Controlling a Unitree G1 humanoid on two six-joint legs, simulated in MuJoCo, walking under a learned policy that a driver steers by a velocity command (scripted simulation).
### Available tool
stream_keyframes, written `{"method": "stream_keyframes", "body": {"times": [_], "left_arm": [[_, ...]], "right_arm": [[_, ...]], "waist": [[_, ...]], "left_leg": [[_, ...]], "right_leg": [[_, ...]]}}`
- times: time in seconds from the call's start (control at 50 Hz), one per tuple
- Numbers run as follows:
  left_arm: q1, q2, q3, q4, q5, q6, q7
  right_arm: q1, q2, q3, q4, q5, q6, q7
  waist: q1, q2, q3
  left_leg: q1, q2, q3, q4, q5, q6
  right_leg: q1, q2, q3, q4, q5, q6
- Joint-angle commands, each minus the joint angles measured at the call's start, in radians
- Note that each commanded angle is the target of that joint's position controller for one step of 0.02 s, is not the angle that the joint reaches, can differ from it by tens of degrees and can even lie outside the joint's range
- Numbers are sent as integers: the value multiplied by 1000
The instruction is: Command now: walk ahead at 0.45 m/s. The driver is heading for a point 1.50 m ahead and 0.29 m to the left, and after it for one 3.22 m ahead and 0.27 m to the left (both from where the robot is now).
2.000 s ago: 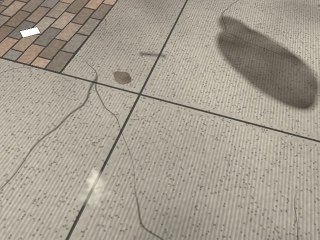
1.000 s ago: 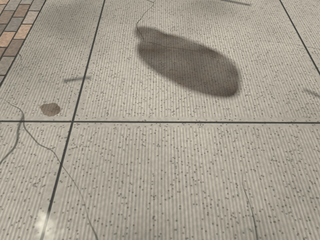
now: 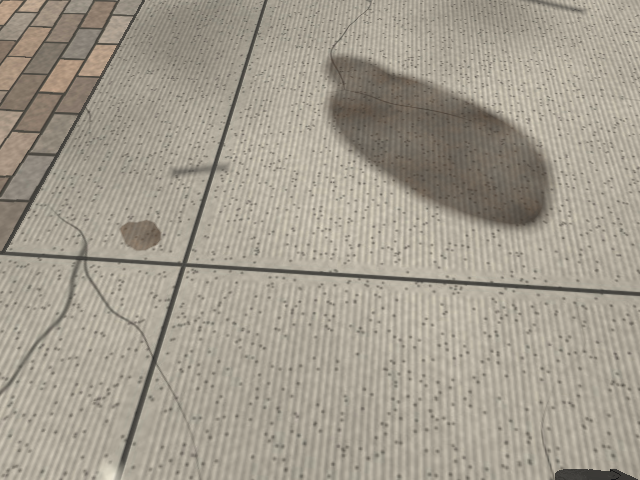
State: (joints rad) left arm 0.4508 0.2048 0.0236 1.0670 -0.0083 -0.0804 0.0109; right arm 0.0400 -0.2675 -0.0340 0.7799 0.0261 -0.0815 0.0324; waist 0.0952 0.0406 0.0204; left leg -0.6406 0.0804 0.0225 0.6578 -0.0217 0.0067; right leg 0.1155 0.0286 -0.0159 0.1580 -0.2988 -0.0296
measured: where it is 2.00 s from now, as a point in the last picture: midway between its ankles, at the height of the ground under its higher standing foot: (361, 385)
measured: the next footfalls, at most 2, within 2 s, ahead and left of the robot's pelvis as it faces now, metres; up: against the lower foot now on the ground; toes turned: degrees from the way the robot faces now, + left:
left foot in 0.12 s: +0.27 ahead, +0.13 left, +0.00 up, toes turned +2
right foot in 0.68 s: +0.58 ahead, -0.10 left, +0.00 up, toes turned -2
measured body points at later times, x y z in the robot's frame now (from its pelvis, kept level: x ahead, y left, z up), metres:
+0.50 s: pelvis +0.29 +0.05 +0.01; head +0.30 +0.05 +0.46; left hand +0.46 +0.30 -0.10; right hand +0.28 -0.22 -0.13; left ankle +0.23 +0.13 -0.74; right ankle +0.48 -0.13 -0.68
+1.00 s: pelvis +0.53 -0.01 +0.01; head +0.56 -0.02 +0.45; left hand +0.59 +0.26 -0.13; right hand +0.68 -0.27 -0.12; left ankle +0.64 +0.14 -0.70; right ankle +0.54 -0.10 -0.74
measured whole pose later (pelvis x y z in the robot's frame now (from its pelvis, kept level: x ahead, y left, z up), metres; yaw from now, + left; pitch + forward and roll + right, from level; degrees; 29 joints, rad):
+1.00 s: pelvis +0.53 -0.01 +0.01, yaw +0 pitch +1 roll -2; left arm 0.22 0.24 0.03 0.97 0.01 -0.07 -0.01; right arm 0.12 -0.27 -0.04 0.88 0.00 -0.04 -0.02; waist 0.04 0.05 0.04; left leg -0.53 0.08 -0.04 0.69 -0.14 -0.02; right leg -0.17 0.06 -0.06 0.30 -0.15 -0.06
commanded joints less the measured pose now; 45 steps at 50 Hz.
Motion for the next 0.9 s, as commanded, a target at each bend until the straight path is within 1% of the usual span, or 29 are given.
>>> {"method": "stream_keyframes", "body": {"times": [0.02, 0.06, 0.08, 0.1, 0.12, 0.14, 0.16, 0.18, 0.2, 0.22, 0.26, 0.28, 0.3, 0.36, 0.4, 0.46, 0.56, 0.62, 0.64, 0.66, 0.68, 0.7, 0.72, 0.74, 0.76, 0.78, 0.82, 0.84, 0.9], "left_arm": [[20, 194, 38, -28, -14, -10, 8], [1, 209, 46, -33, -11, -2, 7], [-12, 223, 52, -39, -5, 5, 6], [-26, 223, 52, -44, 2, 15, 6], [-30, 206, 45, -56, 11, 22, 7], [76, 89, 13, -81, 21, 13, -3], [111, 44, -4, -61, 2, -14, -12], [6, 154, 27, -92, -29, -37, -19], [-92, 186, 33, -126, -45, -48, -18], [-130, 175, 35, -136, -35, -48, -9], [-95, 142, 40, -127, -13, -22, 1], [-82, 121, 39, -126, -10, -10, 3], [-88, 112, 38, -130, -9, 0, 4], [-210, 129, 43, -184, 5, 7, 8], [-281, 125, 42, -209, 10, 0, 2], [-396, 103, 30, -242, 4, -13, -10], [-531, 111, 21, -302, -9, -24, -38], [-500, 150, 32, -313, -12, -31, -52], [-426, 176, 45, -296, -11, -33, -51], [-266, 221, 70, -247, -10, -34, -46], [-68, 297, 94, -204, 3, -31, -36], [-8, 376, 111, -181, 12, -22, -36], [-26, 267, 81, -190, 6, -21, -36], [-120, 223, 64, -210, 10, -22, -31], [-201, 193, 54, -228, 14, -23, -31], [-255, 163, 45, -232, 13, -23, -35], [-285, 138, 36, -219, 26, -27, -37], [-291, 141, 35, -209, 29, -30, -36], [-328, 180, 41, -191, 29, -24, -21]], "right_arm": [[-153, -57, -5, -108, 6, -14, 9], [-115, -90, -18, -105, 3, -17, 14], [-53, -113, -31, -90, 1, -17, 12], [85, -144, -52, -50, 2, -13, 6], [259, -179, -72, 0, 4, -6, -4], [391, -272, -92, 30, -25, -2, -11], [409, -233, -77, 48, -21, 0, -3], [320, -170, -56, 41, -14, -5, 1], [231, -135, -46, 26, -16, -11, 0], [162, -114, -38, 21, -24, -20, 5], [108, -79, -30, 25, -38, -33, 13], [113, -76, -29, 35, -34, -36, 14], [129, -80, -29, 47, -31, -40, 13], [190, -122, -39, 76, -32, -39, -7], [225, -133, -40, 90, -27, -32, -21], [281, -149, -42, 110, -18, -25, -33], [375, -156, -46, 160, -9, 0, -36], [363, -176, -55, 164, -8, 18, -40], [341, -183, -56, 158, -8, 23, -41], [331, -163, -48, 152, -13, 29, -41], [337, -129, -29, 124, -30, 27, -43], [464, 11, 11, 117, -32, 3, -30], [417, -88, -9, 135, -9, -20, -30], [329, -150, -27, 109, 15, -34, -29], [284, -147, -27, 102, 11, -35, -36], [256, -137, -33, 101, -5, -26, -43], [290, -94, -32, 108, -14, 5, -47], [307, -64, -26, 112, -17, 18, -49], [256, -38, -13, 91, -29, 35, -54]], "waist": [[-27, -132, 136], [-71, -138, 90], [-110, -157, 31], [-184, -161, -58], [-261, -145, -160], [-231, 81, -330], [-211, 231, -455], [-205, 152, -276], [-181, 82, -143], [-142, 0, -64], [-77, 26, -39], [-66, 29, -33], [-59, 25, -18], [-77, 2, 32], [-97, -7, 40], [-139, -7, 49], [-178, -4, 72], [-136, 27, 36], [-89, 43, -12], [-14, 34, -111], [51, -47, -269], [-18, -316, -393], [17, -241, -395], [3, -201, -247], [-33, -111, -183], [-62, -68, -120], [-117, -100, -102], [-135, -100, -100], [-149, -121, -99]], "left_leg": [[41, -30, 9, -107, 56, 27], [105, -49, 10, -127, 15, 62], [195, -77, 28, -115, -16, 80], [365, -111, 53, -108, -39, 107], [622, -79, 18, -91, -43, 138], [1020, 183, -377, -114, -198, 265], [1093, 322, -806, -356, -414, 353], [947, 285, -738, -408, -492, 294], [779, 254, -578, -425, -430, 259], [615, 214, -450, -454, -295, 242], [456, 147, -305, -502, -169, 220], [423, 137, -273, -524, -147, 228], [397, 133, -243, -542, -123, 237], [413, 133, -197, -579, -83, 250], [446, 116, -157, -580, -47, 232], [464, 90, -93, -578, -23, 202], [644, 149, -97, -508, 18, 194], [733, 185, -110, -414, 194, 170], [735, 169, -92, -323, 367, 155], [687, 115, -50, -139, 471, 129], [484, 58, -7, 162, 266, 94], [62, -145, 1, 529, -382, 12], [-39, -131, -147, 660, -573, 14], [-83, -85, -145, 693, -525, 22], [-44, -32, -114, 651, -457, 16], [-8, -3, -95, 579, -418, 5], [119, 22, -89, 485, -364, -7], [161, 21, -82, 427, -343, -17], [230, 13, -57, 182, -216, -37]], "right_leg": [[-116, -260, 99, -71, 351, -138], [-40, -282, 81, 15, 561, -114], [-15, -282, 69, 102, 747, -102], [-32, -254, 41, 269, 899, -82], [-167, -212, 19, 494, 847, -53], [-533, -83, -10, 896, 423, -6], [-700, 41, 102, 1147, -235, 10], [-807, -26, 156, 1239, -211, -14], [-825, -79, 121, 1226, -126, -33], [-784, -128, 101, 1158, -41, -33], [-662, -179, 110, 1062, 33, -30], [-643, -185, 105, 1032, 39, -24], [-650, -189, 96, 1002, 46, -16], [-772, -204, 89, 846, 176, 18], [-801, -194, 79, 706, 298, 30], [-748, -152, 35, 510, 432, 35], [-778, -121, 32, 369, 378, 14], [-703, -91, 17, 329, 251, -25], [-587, -59, -11, 314, 225, -46], [-368, -36, -30, 302, 241, -79], [-44, -196, 146, 349, 265, -148], [302, -432, 624, 263, 197, -324], [290, -433, 702, 187, 267, -320], [155, -401, 512, 197, 466, -276], [14, -359, 367, 198, 653, -249], [-109, -318, 276, 175, 735, -228], [-249, -278, 192, 122, 792, -211], [-296, -267, 154, 108, 839, -218], [-356, -226, 52, 95, 895, -208]]}}
Velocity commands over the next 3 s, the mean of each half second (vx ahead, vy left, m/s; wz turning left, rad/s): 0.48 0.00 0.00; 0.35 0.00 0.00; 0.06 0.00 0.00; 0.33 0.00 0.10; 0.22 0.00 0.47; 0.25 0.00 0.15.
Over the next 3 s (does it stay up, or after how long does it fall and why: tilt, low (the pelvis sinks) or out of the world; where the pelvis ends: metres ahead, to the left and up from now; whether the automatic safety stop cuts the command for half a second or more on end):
stays up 1.02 0.17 0.00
